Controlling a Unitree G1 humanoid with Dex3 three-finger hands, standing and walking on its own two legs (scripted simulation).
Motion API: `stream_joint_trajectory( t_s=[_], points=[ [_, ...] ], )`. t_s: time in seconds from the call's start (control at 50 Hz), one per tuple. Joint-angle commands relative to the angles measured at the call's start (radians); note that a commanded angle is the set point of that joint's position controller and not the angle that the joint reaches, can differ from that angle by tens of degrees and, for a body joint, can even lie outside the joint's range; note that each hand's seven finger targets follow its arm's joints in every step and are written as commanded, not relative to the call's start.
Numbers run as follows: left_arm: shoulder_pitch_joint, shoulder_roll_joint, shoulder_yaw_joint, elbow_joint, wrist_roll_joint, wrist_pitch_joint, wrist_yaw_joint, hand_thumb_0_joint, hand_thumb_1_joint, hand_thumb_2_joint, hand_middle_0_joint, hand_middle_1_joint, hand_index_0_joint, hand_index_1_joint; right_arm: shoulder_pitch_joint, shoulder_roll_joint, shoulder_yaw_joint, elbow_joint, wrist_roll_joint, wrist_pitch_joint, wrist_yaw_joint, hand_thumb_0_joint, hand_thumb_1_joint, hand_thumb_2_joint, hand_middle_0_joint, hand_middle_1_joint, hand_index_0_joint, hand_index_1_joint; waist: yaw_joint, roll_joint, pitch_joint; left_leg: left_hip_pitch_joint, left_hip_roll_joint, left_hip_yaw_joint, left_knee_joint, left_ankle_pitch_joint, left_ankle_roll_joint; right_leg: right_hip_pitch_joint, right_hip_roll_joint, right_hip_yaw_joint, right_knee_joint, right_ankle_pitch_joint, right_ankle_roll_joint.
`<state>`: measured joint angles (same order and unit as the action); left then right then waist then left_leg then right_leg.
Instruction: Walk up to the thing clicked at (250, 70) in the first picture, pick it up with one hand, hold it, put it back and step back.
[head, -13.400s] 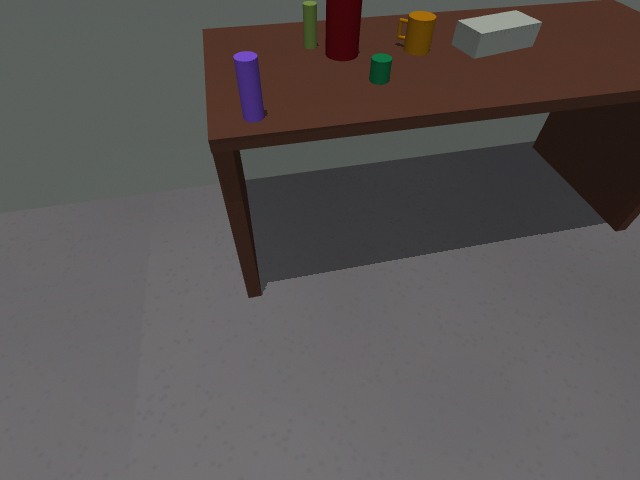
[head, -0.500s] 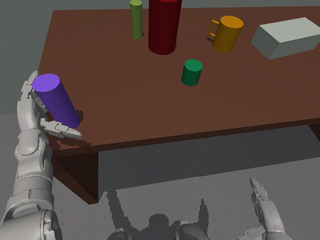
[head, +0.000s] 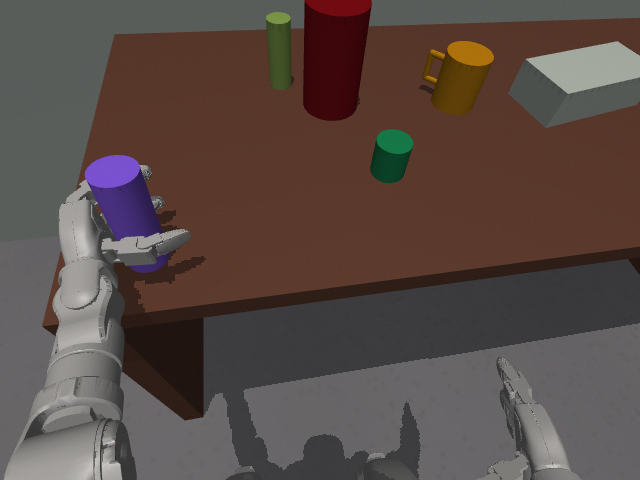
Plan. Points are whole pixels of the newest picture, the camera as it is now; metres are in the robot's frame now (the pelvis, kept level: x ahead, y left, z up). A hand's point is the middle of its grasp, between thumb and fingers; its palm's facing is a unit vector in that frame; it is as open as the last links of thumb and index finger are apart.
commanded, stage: close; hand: left
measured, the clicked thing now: (133, 219) +0.43 +0.21 +0.08
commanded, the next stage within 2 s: settle in 0.18 s
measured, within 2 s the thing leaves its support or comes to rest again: leaves its support in 0.50 s
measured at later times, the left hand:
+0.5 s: hand (128, 240) +0.41 +0.21 +0.07, palm faces +0.20 -0.98 -0.02, open 7.5 cm
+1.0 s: hand (116, 206) +0.42 +0.21 +0.12, palm faces +0.22 -0.98 -0.01, open 7.5 cm
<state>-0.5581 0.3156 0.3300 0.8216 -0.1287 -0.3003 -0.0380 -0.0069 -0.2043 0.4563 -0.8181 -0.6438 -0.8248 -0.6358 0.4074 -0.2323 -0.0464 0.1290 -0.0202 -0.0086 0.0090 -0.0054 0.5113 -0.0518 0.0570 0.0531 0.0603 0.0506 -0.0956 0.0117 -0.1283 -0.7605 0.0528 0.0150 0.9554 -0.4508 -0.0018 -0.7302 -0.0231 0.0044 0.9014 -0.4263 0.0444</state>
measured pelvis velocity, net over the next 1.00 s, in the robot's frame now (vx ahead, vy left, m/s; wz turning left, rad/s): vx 0.00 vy -0.01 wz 0.01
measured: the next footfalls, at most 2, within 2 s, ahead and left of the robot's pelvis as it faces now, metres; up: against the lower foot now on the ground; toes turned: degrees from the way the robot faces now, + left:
none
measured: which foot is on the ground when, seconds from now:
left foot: down 0.00-1.00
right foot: down 0.00-1.00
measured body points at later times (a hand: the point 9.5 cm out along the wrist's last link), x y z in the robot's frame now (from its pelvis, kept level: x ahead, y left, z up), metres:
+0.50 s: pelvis +0.00 -0.01 +0.00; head +0.06 +0.00 +0.45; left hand +0.39 +0.26 +0.07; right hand +0.16 -0.26 -0.03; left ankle +0.00 +0.12 -0.69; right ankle +0.00 -0.15 -0.69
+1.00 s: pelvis +0.00 -0.01 +0.02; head +0.04 +0.00 +0.46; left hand +0.40 +0.26 +0.13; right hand +0.15 -0.27 -0.03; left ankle +0.00 +0.12 -0.69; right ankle +0.00 -0.15 -0.69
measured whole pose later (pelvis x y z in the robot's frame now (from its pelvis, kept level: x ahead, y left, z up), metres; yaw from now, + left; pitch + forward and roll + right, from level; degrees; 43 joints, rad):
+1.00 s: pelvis +0.00 -0.01 +0.02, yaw +1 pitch +10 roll -1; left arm -0.52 0.33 0.30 0.67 -0.15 -0.16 -0.03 0.02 -0.07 1.07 -0.87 -1.06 -0.87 -1.06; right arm 0.39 -0.23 -0.06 0.21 0.02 0.03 -0.04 -0.01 0.54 -0.06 0.06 0.05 0.06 0.05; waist -0.06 0.00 -0.10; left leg -0.61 0.04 0.02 0.84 -0.40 -0.01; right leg -0.59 -0.03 0.01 0.82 -0.40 0.03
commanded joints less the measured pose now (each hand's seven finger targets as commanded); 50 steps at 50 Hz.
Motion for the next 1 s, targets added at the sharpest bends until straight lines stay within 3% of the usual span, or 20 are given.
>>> stream_joint_trajectory(
  t_s=[0.0, 0.02, 0.04, 0.08, 0.16, 0.22, 0.26, 0.28, 0.36, 0.42, 0.46, 0.52, 0.54, 0.62, 0.7, 0.8, 0.82, 0.9, 0.94, 0.98],
  points=[
    [-0.282, 0.236, 0.078, -0.258, -0.010, -0.087, 0.017, 0.000, -0.049, 0.639, -1.024, -0.861, -1.036, -0.851, 0.030, -0.158, -0.116, -0.188, 0.005, -0.032, -0.011, 0.000, 0.521, -0.045, 0.049, 0.049, 0.048, 0.049, 0.021, -0.011, -0.359, 0.219, -0.026, -0.016, -0.115, 0.381, 0.009, 0.203, 0.034, -0.040, -0.073, 0.363, -0.049],
    [-0.323, 0.271, 0.093, -0.328, -0.009, -0.099, 0.018, 0.000, -0.007, 0.672, -1.053, -0.888, -1.064, -0.880, 0.027, -0.154, -0.117, -0.190, 0.006, -0.029, -0.012, 0.000, 0.521, -0.045, 0.049, 0.049, 0.048, 0.049, 0.027, 0.018, -0.378, 0.234, -0.032, -0.010, -0.116, 0.377, 0.008, 0.216, 0.032, -0.034, -0.072, 0.366, -0.047],
    [-0.298, 0.214, 0.049, -0.305, -0.007, -0.098, 0.007, 0.000, 0.004, 0.702, -1.073, -0.921, -1.086, -0.911, 0.034, -0.129, -0.098, -0.203, 0.005, -0.025, -0.010, 0.000, 0.521, -0.046, 0.049, 0.049, 0.049, 0.049, 0.019, 0.020, -0.400, 0.252, -0.033, -0.008, -0.111, 0.396, 0.009, 0.215, 0.031, -0.032, -0.069, 0.382, -0.047],
    [-0.330, 0.205, 0.019, -0.366, -0.005, -0.103, -0.004, 0.000, 0.077, 0.747, -1.116, -0.965, -1.128, -0.956, 0.045, -0.124, -0.102, -0.185, 0.005, -0.018, -0.013, 0.000, 0.517, -0.047, 0.049, 0.049, 0.049, 0.049, 0.017, 0.083, -0.419, 0.289, -0.035, -0.007, -0.104, 0.441, 0.003, 0.204, 0.030, -0.031, -0.062, 0.403, -0.050],
    [-0.274, 0.230, 0.041, -0.324, -0.011, -0.088, -0.013, 0.000, 0.160, 0.854, -1.185, -1.051, -1.191, -1.048, 0.006, -0.141, -0.104, -0.177, 0.010, -0.013, -0.019, 0.000, 0.520, -0.048, 0.049, 0.049, 0.048, 0.049, 0.023, 0.068, -0.370, 0.259, -0.031, -0.012, -0.114, 0.386, 0.003, 0.179, 0.028, -0.029, -0.073, 0.354, -0.051],
    [-0.265, 0.189, 0.009, -0.304, -0.018, -0.082, -0.033, 0.000, 0.245, 1.006, -1.258, -1.176, -1.264, -1.175, 0.020, -0.112, -0.068, -0.163, 0.012, -0.011, -0.017, 0.000, 0.527, -0.049, 0.049, 0.049, 0.048, 0.049, 0.013, 0.075, -0.323, 0.261, -0.027, -0.014, -0.118, 0.373, 0.001, 0.148, 0.027, -0.032, -0.075, 0.330, -0.053],
    [-0.247, 0.190, 0.020, -0.281, -0.028, -0.086, -0.040, 0.000, 0.299, 1.138, -1.334, -1.290, -1.340, -1.292, 0.003, -0.146, -0.100, -0.192, 0.013, -0.012, -0.021, 0.000, 0.530, -0.049, 0.048, 0.049, 0.048, 0.049, 0.004, 0.035, -0.318, 0.250, -0.028, -0.012, -0.117, 0.359, 0.006, 0.155, 0.027, -0.034, -0.082, 0.331, -0.050],
    [-0.253, 0.192, 0.013, -0.274, -0.027, -0.087, -0.042, 0.000, 0.379, 1.196, -1.270, -1.266, -1.263, -1.285, 0.012, -0.150, -0.100, -0.185, 0.012, -0.014, -0.020, 0.000, 0.534, -0.054, 0.049, 0.050, 0.049, 0.050, -0.001, 0.042, -0.315, 0.254, -0.029, -0.010, -0.118, 0.342, 0.007, 0.155, 0.026, -0.031, -0.083, 0.322, -0.050],
    [-0.258, 0.212, 0.014, -0.302, -0.024, -0.087, -0.047, 0.000, 0.562, 1.253, -1.286, -1.288, -1.277, -1.307, 0.037, -0.148, -0.098, -0.164, 0.011, -0.007, -0.021, 0.000, 0.535, -0.055, 0.049, 0.050, 0.049, 0.050, 0.009, 0.057, -0.343, 0.277, -0.029, -0.011, -0.117, 0.360, 0.005, 0.159, 0.023, -0.032, -0.083, 0.336, -0.049],
    [-0.291, 0.211, 0.016, -0.343, -0.036, -0.086, -0.044, 0.000, 0.509, 1.270, -1.322, -1.329, -1.315, -1.348, 0.020, -0.107, -0.048, -0.192, 0.015, -0.006, -0.020, 0.000, 0.531, -0.055, 0.049, 0.050, 0.049, 0.050, 0.022, 0.054, -0.392, 0.289, -0.033, -0.008, -0.109, 0.393, 0.007, 0.206, 0.019, -0.028, -0.081, 0.380, -0.045],
    [-0.289, 0.244, 0.043, -0.340, -0.044, -0.078, -0.038, 0.000, 0.475, 1.267, -1.333, -1.347, -1.328, -1.365, 0.006, -0.158, -0.094, -0.200, 0.018, -0.003, -0.029, 0.000, 0.529, -0.055, 0.049, 0.050, 0.049, 0.050, 0.022, 0.033, -0.373, 0.277, -0.033, -0.008, -0.120, 0.378, 0.008, 0.219, 0.020, -0.027, -0.087, 0.370, -0.045],
    [-0.346, 0.246, 0.018, -0.410, -0.029, -0.070, -0.023, 0.000, 0.398, 1.263, -1.324, -1.353, -1.320, -1.371, -0.013, -0.133, -0.077, -0.188, 0.018, 0.005, -0.030, 0.000, 0.536, -0.054, 0.049, 0.050, 0.049, 0.050, 0.035, 0.085, -0.380, 0.298, -0.034, -0.011, -0.138, 0.359, 0.002, 0.207, 0.019, -0.027, -0.094, 0.334, -0.051],
    [-0.375, 0.290, 0.052, -0.449, -0.031, -0.067, -0.011, 0.000, 0.411, 1.267, -1.331, -1.356, -1.328, -1.374, -0.012, -0.145, -0.094, -0.183, 0.022, 0.008, -0.036, 0.000, 0.537, -0.053, 0.049, 0.050, 0.049, 0.050, 0.037, 0.079, -0.379, 0.299, -0.039, -0.006, -0.143, 0.331, 0.004, 0.216, 0.018, -0.022, -0.103, 0.321, -0.048],
    [-0.283, 0.202, 0.013, -0.322, -0.036, -0.013, -0.010, 0.000, 0.401, 1.268, -1.331, -1.364, -1.332, -1.378, 0.002, -0.142, -0.090, -0.159, 0.029, 0.013, -0.044, 0.000, 0.540, -0.051, 0.049, 0.050, 0.049, 0.050, 0.025, 0.008, -0.302, 0.284, -0.036, -0.004, -0.170, 0.299, 0.010, 0.218, 0.024, -0.023, -0.127, 0.307, -0.044],
    [-0.335, 0.207, -0.005, -0.335, -0.030, 0.021, -0.016, 0.000, 0.388, 1.257, -1.339, -1.365, -1.343, -1.377, -0.029, -0.108, -0.058, -0.176, 0.037, 0.007, -0.044, 0.000, 0.543, -0.050, 0.049, 0.050, 0.049, 0.050, 0.033, 0.015, -0.273, 0.285, -0.036, -0.002, -0.200, 0.255, 0.007, 0.227, 0.026, -0.031, -0.152, 0.259, -0.046],
    [-0.337, 0.222, 0.012, -0.336, -0.040, 0.050, -0.015, 0.000, 0.409, 1.257, -1.315, -1.350, -1.321, -1.360, -0.007, -0.143, -0.103, -0.096, 0.038, 0.005, -0.052, 0.000, 0.552, -0.048, 0.049, 0.050, 0.049, 0.050, 0.035, 0.030, -0.269, 0.317, -0.035, 0.003, -0.210, 0.301, 0.005, 0.225, 0.028, -0.031, -0.158, 0.292, -0.048],
    [-0.387, 0.251, 0.019, -0.413, -0.039, 0.049, -0.011, 0.000, 0.413, 1.260, -1.308, -1.344, -1.313, -1.356, -0.014, -0.147, -0.107, -0.105, 0.038, -0.001, -0.053, 0.000, 0.555, -0.048, 0.049, 0.050, 0.049, 0.050, 0.033, 0.055, -0.303, 0.342, -0.037, 0.006, -0.212, 0.312, 0.005, 0.242, 0.027, -0.027, -0.159, 0.307, -0.047],
    [-0.384, 0.202, -0.010, -0.379, -0.037, 0.066, 0.002, 0.000, 0.400, 1.253, -1.305, -1.340, -1.308, -1.353, -0.060, -0.117, -0.074, -0.114, 0.038, -0.016, -0.059, 0.000, 0.546, -0.051, 0.049, 0.050, 0.049, 0.050, 0.039, 0.009, -0.299, 0.330, -0.037, 0.002, -0.225, 0.279, 0.008, 0.270, 0.026, -0.028, -0.178, 0.283, -0.044],
    [-0.380, 0.256, 0.021, -0.379, -0.037, 0.071, 0.006, 0.000, 0.397, 1.255, -1.297, -1.340, -1.300, -1.353, -0.063, -0.141, -0.093, -0.082, 0.042, -0.017, -0.067, 0.000, 0.549, -0.050, 0.049, 0.050, 0.049, 0.050, 0.051, 0.011, -0.284, 0.322, -0.041, 0.008, -0.231, 0.282, 0.009, 0.285, 0.023, -0.023, -0.186, 0.291, -0.042],
    [-0.409, 0.246, 0.004, -0.412, -0.033, 0.075, 0.005, 0.000, 0.397, 1.263, -1.315, -1.355, -1.320, -1.367, -0.061, -0.132, -0.087, -0.078, 0.040, -0.019, -0.069, 0.000, 0.549, -0.050, 0.049, 0.050, 0.049, 0.050, 0.044, 0.052, -0.321, 0.365, -0.038, 0.008, -0.232, 0.311, 0.004, 0.285, 0.024, -0.024, -0.184, 0.311, -0.045]
  ],
)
